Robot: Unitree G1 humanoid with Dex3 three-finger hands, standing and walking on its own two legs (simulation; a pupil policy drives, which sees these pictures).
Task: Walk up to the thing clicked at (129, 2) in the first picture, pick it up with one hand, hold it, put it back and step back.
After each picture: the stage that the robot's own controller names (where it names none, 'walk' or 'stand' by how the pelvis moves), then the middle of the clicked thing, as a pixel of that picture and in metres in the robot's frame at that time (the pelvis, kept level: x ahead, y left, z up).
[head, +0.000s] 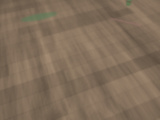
stand; out of the picture +2.25 -0.71 -0.66
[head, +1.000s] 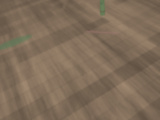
walk; (102, 7) +2.18 -0.17 -0.63
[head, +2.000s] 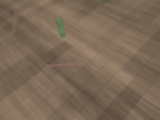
walk; (61, 28) +1.53 +0.31 -0.64
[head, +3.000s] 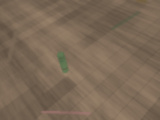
walk; (63, 62) +1.03 +0.30 -0.65
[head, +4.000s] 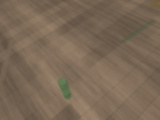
walk; (65, 89) +0.67 +0.25 -0.64
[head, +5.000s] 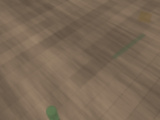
stand; (53, 117) +0.45 +0.23 -0.63
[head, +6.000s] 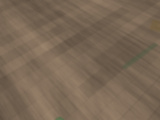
stand; out of the picture +0.40 +0.20 -0.66
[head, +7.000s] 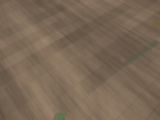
stand; out of the picture +0.40 +0.19 -0.65
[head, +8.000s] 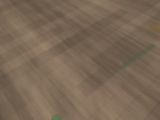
stand; out of the picture +0.42 +0.21 -0.66
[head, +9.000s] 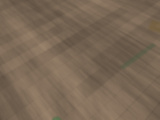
stand; out of the picture +0.40 +0.21 -0.66
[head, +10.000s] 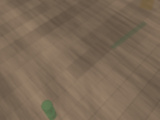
go down; (49, 110) +0.42 +0.23 -0.62
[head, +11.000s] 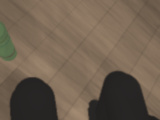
go down; (2, 44) +0.47 +0.28 -0.22
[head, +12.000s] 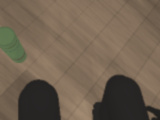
close in; (13, 48) +0.47 +0.27 -0.25
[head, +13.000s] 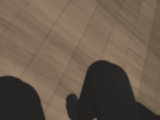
close in; out of the picture +0.45 +0.31 -0.16
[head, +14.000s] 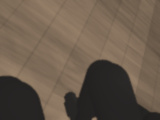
lift; out of the picture +0.44 +0.31 -0.16
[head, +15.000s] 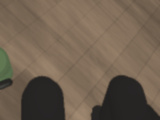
lift; out of the picture +0.33 +0.28 -0.07
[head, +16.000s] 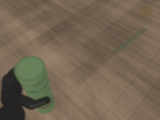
hold; (39, 90) +0.31 +0.16 +0.05
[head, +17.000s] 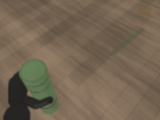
hold; (42, 91) +0.31 +0.15 +0.02
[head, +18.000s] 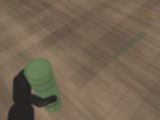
crouch; (46, 89) +0.32 +0.14 +0.03
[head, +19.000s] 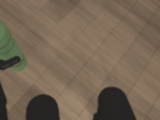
crouch; (7, 51) +0.44 +0.22 -0.05
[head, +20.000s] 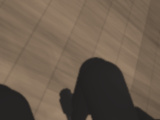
lower; out of the picture +0.45 +0.29 -0.17
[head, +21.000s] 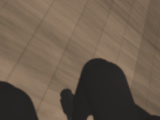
lower; out of the picture +0.44 +0.30 -0.17
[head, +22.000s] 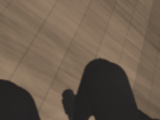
lower; out of the picture +0.43 +0.30 -0.17
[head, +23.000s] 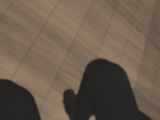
lower; out of the picture +0.43 +0.29 -0.17
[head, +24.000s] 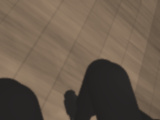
loosen; out of the picture +0.43 +0.27 -0.17
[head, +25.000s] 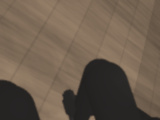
withdraw; out of the picture +0.43 +0.28 -0.17
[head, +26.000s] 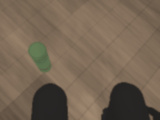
walk; (41, 59) +0.46 +0.21 -0.29
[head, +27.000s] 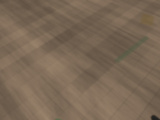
stand; out of the picture +0.38 +0.18 -0.59
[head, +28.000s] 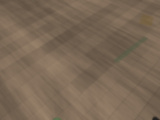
stand; out of the picture +0.39 +0.19 -0.60
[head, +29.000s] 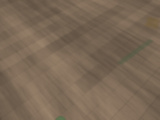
stand; out of the picture +0.39 +0.18 -0.63
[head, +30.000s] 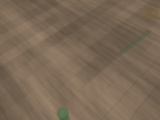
walk; (64, 118) +0.42 +0.17 -0.64
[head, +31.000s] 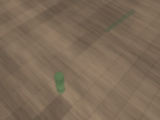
walk; (59, 83) +0.63 +0.16 -0.64
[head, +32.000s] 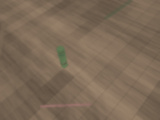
walk; (62, 57) +0.97 +0.29 -0.63
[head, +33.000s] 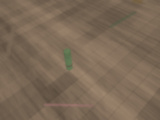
stand; (68, 59) +1.06 +0.18 -0.65
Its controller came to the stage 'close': yes
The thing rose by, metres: 0.68
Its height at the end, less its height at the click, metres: +0.00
